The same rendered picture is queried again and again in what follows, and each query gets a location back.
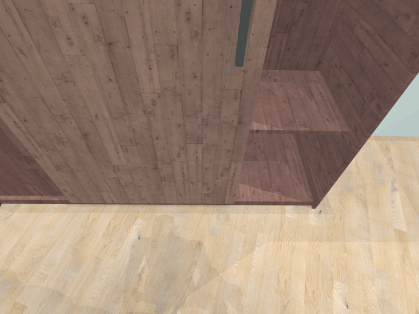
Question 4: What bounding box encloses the handle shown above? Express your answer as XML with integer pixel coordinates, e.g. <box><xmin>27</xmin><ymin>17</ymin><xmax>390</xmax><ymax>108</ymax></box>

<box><xmin>235</xmin><ymin>0</ymin><xmax>253</xmax><ymax>67</ymax></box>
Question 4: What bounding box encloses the wardrobe door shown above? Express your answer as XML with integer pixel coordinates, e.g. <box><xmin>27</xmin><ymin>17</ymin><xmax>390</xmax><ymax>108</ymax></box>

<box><xmin>0</xmin><ymin>117</ymin><xmax>64</xmax><ymax>196</ymax></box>
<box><xmin>0</xmin><ymin>0</ymin><xmax>277</xmax><ymax>204</ymax></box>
